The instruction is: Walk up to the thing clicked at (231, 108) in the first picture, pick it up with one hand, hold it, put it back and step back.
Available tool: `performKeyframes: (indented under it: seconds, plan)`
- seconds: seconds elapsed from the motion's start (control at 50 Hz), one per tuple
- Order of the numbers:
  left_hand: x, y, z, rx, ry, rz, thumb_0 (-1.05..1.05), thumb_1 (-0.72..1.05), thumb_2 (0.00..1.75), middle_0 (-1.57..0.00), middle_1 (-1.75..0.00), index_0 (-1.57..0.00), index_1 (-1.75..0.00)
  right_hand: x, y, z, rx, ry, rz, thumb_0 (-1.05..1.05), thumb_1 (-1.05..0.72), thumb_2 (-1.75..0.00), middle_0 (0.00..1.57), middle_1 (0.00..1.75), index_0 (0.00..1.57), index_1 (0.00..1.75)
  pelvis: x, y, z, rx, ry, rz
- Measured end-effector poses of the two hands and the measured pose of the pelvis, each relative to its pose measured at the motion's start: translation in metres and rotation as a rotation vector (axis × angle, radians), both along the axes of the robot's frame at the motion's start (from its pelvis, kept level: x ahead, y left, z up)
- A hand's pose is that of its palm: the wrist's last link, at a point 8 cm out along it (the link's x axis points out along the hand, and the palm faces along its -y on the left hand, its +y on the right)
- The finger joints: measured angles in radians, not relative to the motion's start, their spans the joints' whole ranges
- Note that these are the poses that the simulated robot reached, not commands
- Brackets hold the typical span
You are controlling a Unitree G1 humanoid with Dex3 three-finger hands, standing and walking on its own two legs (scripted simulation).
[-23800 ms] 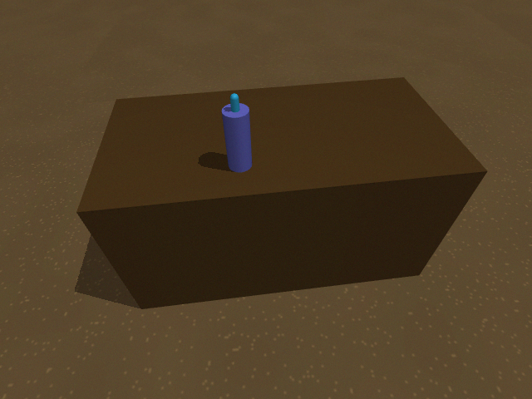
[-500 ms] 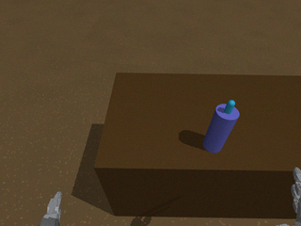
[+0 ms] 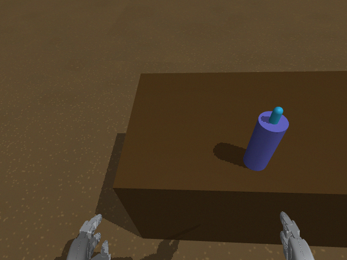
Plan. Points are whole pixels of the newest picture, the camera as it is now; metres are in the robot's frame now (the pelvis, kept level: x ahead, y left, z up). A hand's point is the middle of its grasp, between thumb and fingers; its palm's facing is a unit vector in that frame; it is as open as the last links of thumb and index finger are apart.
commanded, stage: home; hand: right
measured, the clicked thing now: (265, 138) +0.46 -0.22 -0.01
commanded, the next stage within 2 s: none
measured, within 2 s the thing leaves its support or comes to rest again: neither
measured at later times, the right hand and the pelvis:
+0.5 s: hand (271, 252) +0.19 -0.18 -0.06, palm faces +0.08 +0.97 -0.23, open 17.3 cm; pelvis +0.01 +0.00 -0.01, yaw +0 degrees
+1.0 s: hand (269, 259) +0.17 -0.17 -0.06, palm faces +0.09 +0.96 -0.25, open 17.4 cm; pelvis +0.00 +0.00 -0.01, yaw +0 degrees
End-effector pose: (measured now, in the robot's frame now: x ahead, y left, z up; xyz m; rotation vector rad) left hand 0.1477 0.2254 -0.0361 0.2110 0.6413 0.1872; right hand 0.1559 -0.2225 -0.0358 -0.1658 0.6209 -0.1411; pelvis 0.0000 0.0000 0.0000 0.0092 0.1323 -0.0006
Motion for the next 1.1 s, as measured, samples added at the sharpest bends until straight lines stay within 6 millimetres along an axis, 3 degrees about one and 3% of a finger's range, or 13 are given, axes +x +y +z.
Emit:
performKeyframes:
  seconds: [0.12,0.28,0.46,1.1]
  plan:
    - [0.009,-0.006,-0.003,-0.039,-0.019,0.005,0.02,0.87,0.89,-0.20,-0.29,-0.20,-0.29,0.004,-0.012,0.010,-0.054,0.003,-0.005,-0.01,0.52,-0.07,0.06,0.06,0.06,0.06,0.009,-0.005,0.000,0.002,0.008,0.001]
    - [0.014,-0.006,-0.001,-0.036,-0.010,0.002,0.02,0.89,0.90,-0.20,-0.29,-0.21,-0.29,0.005,-0.007,0.000,-0.029,0.042,-0.008,-0.01,0.51,-0.07,0.06,0.06,0.06,0.06,0.013,-0.006,-0.002,-0.005,0.020,0.004]
    - [0.011,-0.001,-0.001,-0.020,0.000,0.006,0.02,0.90,0.90,-0.20,-0.30,-0.21,-0.29,0.012,-0.008,0.005,-0.033,0.012,-0.005,-0.01,0.51,-0.07,0.06,0.06,0.06,0.06,0.014,-0.004,-0.005,-0.003,0.028,0.004]
    - [-0.001,0.008,-0.001,-0.018,-0.029,0.013,0.02,0.90,0.90,-0.20,-0.30,-0.21,-0.29,-0.006,0.002,0.003,-0.052,0.014,-0.016,-0.01,0.53,-0.07,0.06,0.06,0.06,0.05,0.001,0.004,-0.012,-0.013,0.037,0.005]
